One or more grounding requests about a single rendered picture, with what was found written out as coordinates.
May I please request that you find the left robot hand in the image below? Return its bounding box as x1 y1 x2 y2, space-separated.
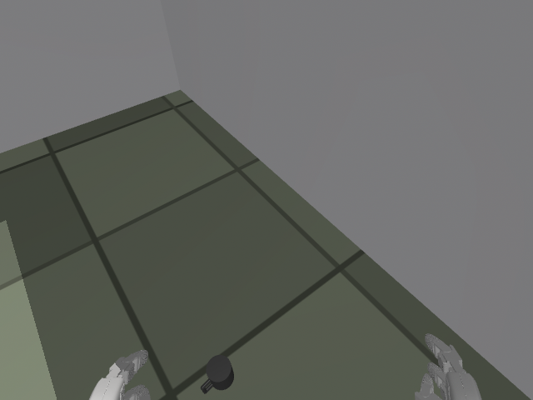
89 350 151 400

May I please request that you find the mug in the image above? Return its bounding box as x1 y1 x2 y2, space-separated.
201 355 234 394

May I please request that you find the right robot hand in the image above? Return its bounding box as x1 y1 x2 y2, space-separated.
415 333 482 400

